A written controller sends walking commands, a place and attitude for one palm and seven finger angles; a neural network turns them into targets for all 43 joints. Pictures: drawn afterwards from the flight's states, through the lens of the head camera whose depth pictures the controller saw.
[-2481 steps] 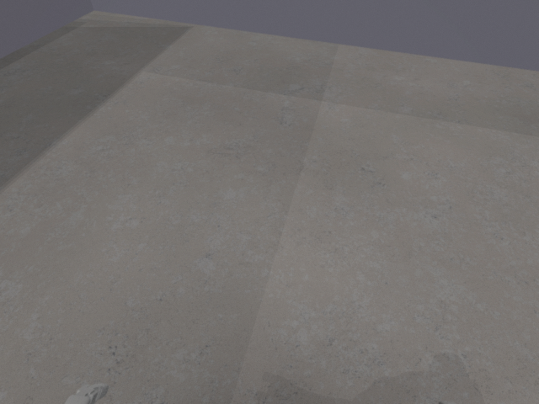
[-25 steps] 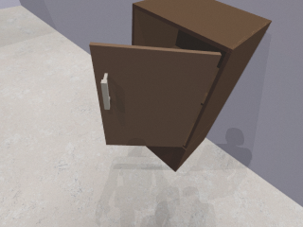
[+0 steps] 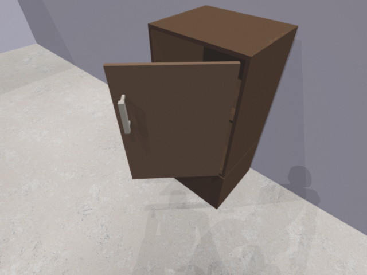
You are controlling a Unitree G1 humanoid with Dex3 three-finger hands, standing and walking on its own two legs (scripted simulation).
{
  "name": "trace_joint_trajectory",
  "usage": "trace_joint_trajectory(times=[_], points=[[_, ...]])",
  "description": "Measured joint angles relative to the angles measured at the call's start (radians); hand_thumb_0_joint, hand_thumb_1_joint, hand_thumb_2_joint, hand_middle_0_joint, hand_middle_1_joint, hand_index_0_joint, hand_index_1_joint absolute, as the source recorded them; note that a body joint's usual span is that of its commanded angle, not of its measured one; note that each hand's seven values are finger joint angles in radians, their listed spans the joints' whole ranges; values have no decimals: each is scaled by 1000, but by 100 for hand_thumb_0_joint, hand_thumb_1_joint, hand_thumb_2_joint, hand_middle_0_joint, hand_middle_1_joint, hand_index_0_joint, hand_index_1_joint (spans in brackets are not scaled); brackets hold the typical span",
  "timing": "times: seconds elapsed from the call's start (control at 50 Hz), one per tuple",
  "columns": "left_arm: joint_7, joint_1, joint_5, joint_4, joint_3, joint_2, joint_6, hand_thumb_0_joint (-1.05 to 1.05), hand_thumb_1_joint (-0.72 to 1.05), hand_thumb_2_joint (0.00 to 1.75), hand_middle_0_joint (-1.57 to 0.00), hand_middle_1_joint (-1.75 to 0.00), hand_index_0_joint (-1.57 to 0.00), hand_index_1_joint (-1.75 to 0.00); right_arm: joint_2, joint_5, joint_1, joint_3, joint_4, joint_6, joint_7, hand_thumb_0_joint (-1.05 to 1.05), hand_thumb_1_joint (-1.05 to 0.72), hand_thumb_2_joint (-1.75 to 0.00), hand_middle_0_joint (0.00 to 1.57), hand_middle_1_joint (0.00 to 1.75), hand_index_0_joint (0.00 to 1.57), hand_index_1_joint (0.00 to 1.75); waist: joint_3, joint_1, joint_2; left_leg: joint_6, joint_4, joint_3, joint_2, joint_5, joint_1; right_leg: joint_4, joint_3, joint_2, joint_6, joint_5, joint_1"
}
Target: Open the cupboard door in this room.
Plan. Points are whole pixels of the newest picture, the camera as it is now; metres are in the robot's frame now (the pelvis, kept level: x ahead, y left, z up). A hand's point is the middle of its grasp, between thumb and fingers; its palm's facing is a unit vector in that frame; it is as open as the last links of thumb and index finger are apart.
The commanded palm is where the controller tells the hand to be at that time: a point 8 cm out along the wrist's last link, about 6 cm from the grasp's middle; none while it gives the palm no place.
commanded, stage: come to a stop and stand still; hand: left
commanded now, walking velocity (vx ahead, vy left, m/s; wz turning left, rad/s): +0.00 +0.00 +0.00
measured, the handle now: (125, 114) +0.63 +0.23 -0.01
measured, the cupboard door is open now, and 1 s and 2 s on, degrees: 44 44 44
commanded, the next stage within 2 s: look again from close up in 0.76 s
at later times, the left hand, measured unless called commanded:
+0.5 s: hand out of the picture +0.01 +0.23 -0.19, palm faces +0.07 -0.99 -0.14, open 7.4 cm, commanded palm none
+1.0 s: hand out of the picture +0.00 +0.24 -0.19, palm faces +0.03 -0.99 -0.16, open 7.4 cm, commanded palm none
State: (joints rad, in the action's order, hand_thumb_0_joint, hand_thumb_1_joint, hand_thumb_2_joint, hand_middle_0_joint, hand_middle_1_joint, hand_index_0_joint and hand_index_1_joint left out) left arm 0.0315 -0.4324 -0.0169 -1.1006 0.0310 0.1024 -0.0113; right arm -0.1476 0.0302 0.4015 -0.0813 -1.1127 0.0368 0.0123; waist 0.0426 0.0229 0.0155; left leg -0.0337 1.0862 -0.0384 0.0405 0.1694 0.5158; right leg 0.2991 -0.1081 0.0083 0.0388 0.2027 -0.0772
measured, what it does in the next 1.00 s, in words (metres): steps on the spot: left foot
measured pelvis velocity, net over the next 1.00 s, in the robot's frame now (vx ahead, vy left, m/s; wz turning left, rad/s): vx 0.02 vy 0.08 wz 0.02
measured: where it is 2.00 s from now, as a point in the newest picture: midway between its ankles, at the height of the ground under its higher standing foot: outside the picture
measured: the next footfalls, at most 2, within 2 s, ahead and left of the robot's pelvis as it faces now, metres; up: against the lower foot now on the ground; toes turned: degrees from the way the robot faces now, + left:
left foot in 0.22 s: +0.06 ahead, +0.16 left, +0.00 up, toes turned +5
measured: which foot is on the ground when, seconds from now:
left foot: up 0.00-0.20, down 0.22-1.00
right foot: down 0.00-1.00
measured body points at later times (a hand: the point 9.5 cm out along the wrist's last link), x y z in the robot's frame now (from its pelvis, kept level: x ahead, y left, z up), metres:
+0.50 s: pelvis +0.02 +0.07 -0.01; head +0.03 +0.08 +0.44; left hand +0.01 +0.28 -0.18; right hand +0.01 -0.14 -0.17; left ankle +0.02 +0.16 -0.75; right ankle +0.00 -0.06 -0.75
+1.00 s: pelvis +0.02 +0.08 -0.01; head +0.03 +0.09 +0.44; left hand +0.00 +0.29 -0.18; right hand +0.02 -0.14 -0.17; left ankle +0.02 +0.16 -0.75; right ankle +0.00 -0.06 -0.75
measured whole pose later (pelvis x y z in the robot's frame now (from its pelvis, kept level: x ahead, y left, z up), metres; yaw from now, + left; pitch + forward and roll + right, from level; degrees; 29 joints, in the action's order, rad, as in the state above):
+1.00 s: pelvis +0.02 +0.08 -0.01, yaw +1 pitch -1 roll -1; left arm 0.05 -0.31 -0.02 -1.12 -0.01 0.12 -0.03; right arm -0.14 0.01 0.30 0.00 -1.10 -0.04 -0.03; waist -0.05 0.01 0.00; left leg 0.06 0.52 -0.09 -0.01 0.28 0.23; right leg 0.49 -0.07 -0.07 -0.04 0.29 -0.18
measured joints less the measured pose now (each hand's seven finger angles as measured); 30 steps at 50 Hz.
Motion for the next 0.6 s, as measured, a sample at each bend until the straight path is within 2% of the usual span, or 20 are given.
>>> trace_joint_trajectory(times=[0.08, 0.16, 0.2, 0.22, 0.28, 0.36, 0.44, 0.5, 0.6], points=[[-3, 20, -7, 24, -1, -17, -23, 1, 90, 90, -20, -30, -20, -30, 6, -1, 3, 4, -14, 0, -4, 1, -91, -90, 20, 30, 20, 30, -7, -19, 3, -3, -89, 7, 35, 40, -58, 11, -8, -10, -7, 6, -6], [-8, 42, -16, 35, -2, -24, -19, 1, 90, 90, -20, -30, -20, -30, 15, -10, -29, 15, -13, -8, -11, 1, -91, -90, 19, 30, 20, 30, -26, -39, -12, 6, -343, -7, 41, 126, -162, 55, -8, -31, -27, 29, -24], [-11, 49, -15, 33, -3, -23, -13, 1, 90, 90, -20, -30, -20, -30, 20, -13, -48, 24, -6, -26, -17, 1, -91, -90, 19, 30, 20, 30, -37, -45, -18, 13, -503, -15, 33, 93, -236, 112, -6, -38, -45, 59, -47], [-12, 51, -12, 30, -3, -23, -9, 1, 90, 90, -20, -30, -20, -30, 21, -14, -56, 29, -2, -39, -21, 1, -91, -90, 19, 30, 20, 30, -40, -45, -15, 28, -559, -14, 32, 86, -266, 153, -7, -37, -54, 81, -66], [-9, 67, -8, 14, 3, 5, 16, 1, 90, 90, -20, -30, -20, -30, 52, -4, -88, 45, -8, -50, -40, 2, -93, -90, 20, 30, 20, 30, -53, -43, -78, 54, -549, -41, -7, 107, -272, 253, 23, -73, -43, 165, -106], [-7, 98, -6, 4, 3, 27, 33, 1, 91, 90, -20, -30, -20, -30, 59, -8, -96, 60, -13, -63, -53, 3, -94, -90, 20, 30, 20, 30, -62, -39, -94, 67, -612, -58, -35, 78, -303, 363, 38, -74, -30, 214, -160], [-2, 121, 2, 3, -1, 36, 7, 1, 91, 90, -20, -30, -20, -30, 57, -16, -108, 69, -33, -59, -59, 2, -94, -90, 20, 30, 20, 30, -78, -41, -88, 76, -627, -66, -63, 74, -317, 197, 52, -80, -48, 76, -110], [1, 129, 3, -14, -11, 25, 2, 1, 91, 90, -20, -30, -20, -30, 44, -21, -117, 68, -50, -51, -57, 3, -94, -90, 20, 30, 20, 30, -77, -35, -50, 77, -639, -62, -53, 80, -335, 156, 49, -69, -69, 71, -78], [7, 132, 2, -25, -21, 20, 5, 1, 91, 90, -20, -30, -20, -30, 38, -22, -124, 69, -62, -50, -52, 3, -94, -90, 20, 30, 20, 30, -77, -24, -36, 81, -667, -66, -56, 72, -356, 119, 52, -68, -74, 59, -54]])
